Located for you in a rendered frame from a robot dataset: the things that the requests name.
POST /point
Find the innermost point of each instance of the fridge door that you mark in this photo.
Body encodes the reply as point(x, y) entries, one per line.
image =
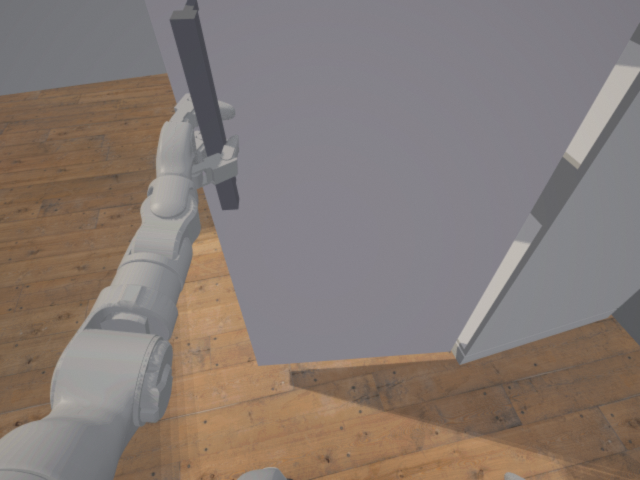
point(390, 152)

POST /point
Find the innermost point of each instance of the robot left upper arm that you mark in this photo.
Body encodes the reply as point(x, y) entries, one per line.
point(110, 384)

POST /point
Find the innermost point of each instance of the handle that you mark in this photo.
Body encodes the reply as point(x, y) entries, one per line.
point(190, 42)

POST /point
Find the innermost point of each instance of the left robot hand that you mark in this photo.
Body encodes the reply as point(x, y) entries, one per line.
point(179, 148)

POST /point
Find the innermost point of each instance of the robot left forearm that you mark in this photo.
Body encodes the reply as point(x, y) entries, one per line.
point(143, 295)

